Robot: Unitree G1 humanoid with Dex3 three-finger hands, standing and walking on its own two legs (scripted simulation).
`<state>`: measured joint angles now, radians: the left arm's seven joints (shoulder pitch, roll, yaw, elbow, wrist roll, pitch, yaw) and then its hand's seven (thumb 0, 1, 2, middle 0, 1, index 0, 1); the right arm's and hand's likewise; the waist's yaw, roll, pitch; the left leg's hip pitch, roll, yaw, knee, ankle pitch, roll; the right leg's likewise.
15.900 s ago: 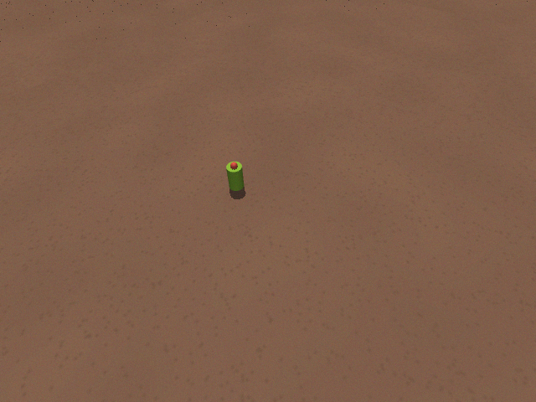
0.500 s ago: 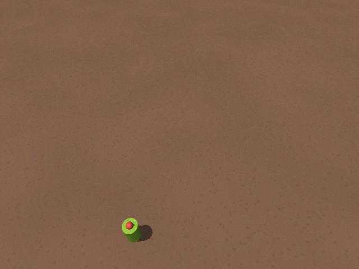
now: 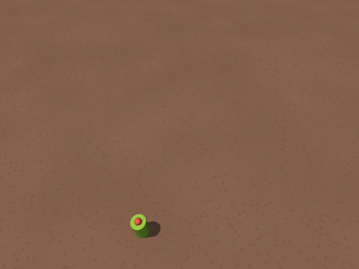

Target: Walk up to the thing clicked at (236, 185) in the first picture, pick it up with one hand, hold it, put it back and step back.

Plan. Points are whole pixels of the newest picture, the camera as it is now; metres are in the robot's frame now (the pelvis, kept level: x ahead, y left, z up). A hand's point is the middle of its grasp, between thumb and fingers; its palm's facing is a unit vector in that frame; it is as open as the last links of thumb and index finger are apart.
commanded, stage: walk up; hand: left
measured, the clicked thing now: (140, 225) +0.44 +0.25 -0.70
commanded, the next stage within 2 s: stand in 1.34 s
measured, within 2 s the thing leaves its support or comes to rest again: neither
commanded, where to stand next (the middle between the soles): +0.05 +0.00 m, yaw +1 degrees
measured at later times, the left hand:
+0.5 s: hand out of the picture +0.09 +0.27 -0.15, palm faces -0.02 -0.92 -0.40, open 7.4 cm
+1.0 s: hand out of the picture +0.14 +0.27 -0.15, palm faces -0.01 -0.94 -0.35, open 7.4 cm
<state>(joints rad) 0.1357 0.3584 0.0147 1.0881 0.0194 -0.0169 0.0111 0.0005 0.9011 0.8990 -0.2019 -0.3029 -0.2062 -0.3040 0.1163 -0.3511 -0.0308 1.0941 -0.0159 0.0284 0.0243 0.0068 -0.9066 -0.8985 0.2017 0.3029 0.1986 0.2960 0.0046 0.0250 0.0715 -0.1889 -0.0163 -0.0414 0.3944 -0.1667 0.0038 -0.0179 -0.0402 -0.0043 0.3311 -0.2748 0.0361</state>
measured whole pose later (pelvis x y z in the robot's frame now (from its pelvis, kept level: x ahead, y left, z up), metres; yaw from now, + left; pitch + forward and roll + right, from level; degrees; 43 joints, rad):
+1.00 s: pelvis +0.04 +0.02 +0.00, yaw +1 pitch -3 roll +0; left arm 0.08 0.35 0.00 1.08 0.01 -0.01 0.01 0.00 0.90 0.90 -0.20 -0.30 -0.21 -0.30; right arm 0.08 -0.36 -0.02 1.08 0.00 0.01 0.01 0.01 -0.91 -0.90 0.20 0.30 0.20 0.30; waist 0.00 -0.01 0.07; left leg -0.10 -0.04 -0.03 0.35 -0.21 0.03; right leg -0.03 -0.04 -0.02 0.33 -0.26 0.03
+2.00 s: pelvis +0.01 +0.01 +0.00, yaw +1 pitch -3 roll +0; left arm 0.13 0.35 0.00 1.11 0.01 -0.01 -0.01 0.00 0.90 0.90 -0.20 -0.30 -0.21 -0.30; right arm 0.13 -0.35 0.01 1.13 -0.01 -0.01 0.00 0.01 -0.91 -0.90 0.20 0.30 0.20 0.30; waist 0.00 0.01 0.06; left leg -0.13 -0.02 -0.04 0.32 -0.15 0.01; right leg -0.06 -0.02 -0.02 0.30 -0.20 0.01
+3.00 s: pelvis +0.03 +0.00 +0.00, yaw +0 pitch -2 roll +0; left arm 0.12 0.35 -0.01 1.11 0.01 -0.01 0.00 0.00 0.90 0.90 -0.20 -0.30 -0.21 -0.30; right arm 0.11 -0.35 0.01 1.13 -0.01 -0.02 0.00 0.01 -0.91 -0.90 0.20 0.30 0.20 0.30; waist 0.00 0.00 0.06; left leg -0.11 -0.01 -0.02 0.32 -0.17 0.00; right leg -0.05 -0.01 -0.01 0.30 -0.21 0.01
